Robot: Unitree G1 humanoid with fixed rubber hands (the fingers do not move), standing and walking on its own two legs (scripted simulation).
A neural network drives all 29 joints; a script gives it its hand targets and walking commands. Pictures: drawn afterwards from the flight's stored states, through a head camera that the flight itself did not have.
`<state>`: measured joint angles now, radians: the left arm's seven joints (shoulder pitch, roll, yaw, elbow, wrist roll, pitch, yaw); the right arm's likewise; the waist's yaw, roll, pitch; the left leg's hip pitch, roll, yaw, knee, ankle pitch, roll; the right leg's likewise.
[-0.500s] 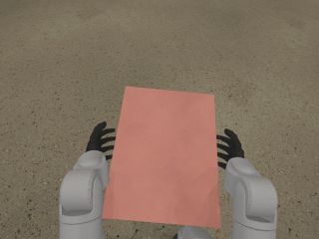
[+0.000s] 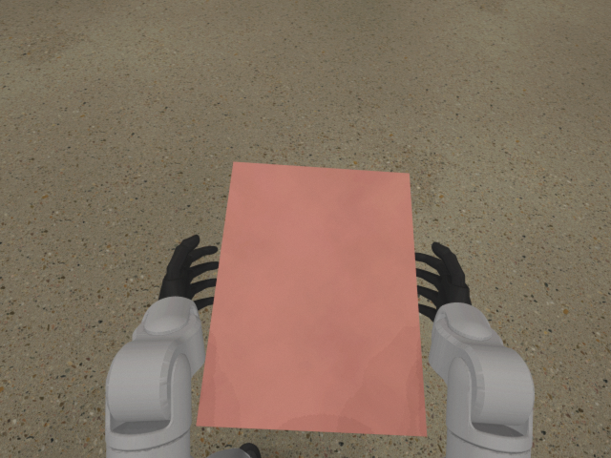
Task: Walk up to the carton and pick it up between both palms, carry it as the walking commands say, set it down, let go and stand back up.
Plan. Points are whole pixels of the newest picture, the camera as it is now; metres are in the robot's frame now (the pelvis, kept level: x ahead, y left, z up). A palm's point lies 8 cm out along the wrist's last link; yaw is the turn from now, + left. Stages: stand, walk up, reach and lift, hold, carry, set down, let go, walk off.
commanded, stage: carry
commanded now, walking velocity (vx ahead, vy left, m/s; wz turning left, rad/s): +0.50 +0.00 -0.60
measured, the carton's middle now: (312, 298) +0.31 +0.00 +0.01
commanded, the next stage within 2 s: none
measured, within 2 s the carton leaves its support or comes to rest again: neither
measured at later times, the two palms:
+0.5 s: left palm (317, 132) +0.59 +0.00 +0.07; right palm (493, 174) +0.51 -0.29 +0.07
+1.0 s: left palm (413, 37) +0.90 -0.21 +0.10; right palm (553, 90) +0.70 -0.44 +0.11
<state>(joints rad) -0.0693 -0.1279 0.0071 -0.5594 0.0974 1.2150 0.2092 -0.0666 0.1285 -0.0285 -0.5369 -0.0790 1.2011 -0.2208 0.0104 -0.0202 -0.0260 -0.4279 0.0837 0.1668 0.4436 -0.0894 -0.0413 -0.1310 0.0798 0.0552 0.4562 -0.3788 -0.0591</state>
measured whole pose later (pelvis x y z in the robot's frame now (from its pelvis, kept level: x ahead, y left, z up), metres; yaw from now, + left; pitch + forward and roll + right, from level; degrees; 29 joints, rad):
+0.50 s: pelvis +0.30 -0.08 -0.02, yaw -16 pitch +3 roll -4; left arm -0.15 -0.13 0.01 -0.43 0.11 1.25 0.22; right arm -0.11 0.13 -0.07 -0.45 -0.10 1.24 -0.22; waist 0.04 0.05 -0.03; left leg -0.22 0.25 0.10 1.17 -0.51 -0.13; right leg -0.45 0.05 -0.23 0.62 -0.23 -0.12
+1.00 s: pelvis +0.60 -0.16 +0.02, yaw -39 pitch +4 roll -1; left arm -0.11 -0.13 0.05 -0.45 0.11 1.25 0.20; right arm -0.08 0.13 -0.03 -0.45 -0.08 1.23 -0.23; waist -0.01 -0.03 -0.08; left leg -0.16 0.12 0.36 0.34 -0.23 0.00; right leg -0.52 -0.06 -0.06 1.07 -0.27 -0.03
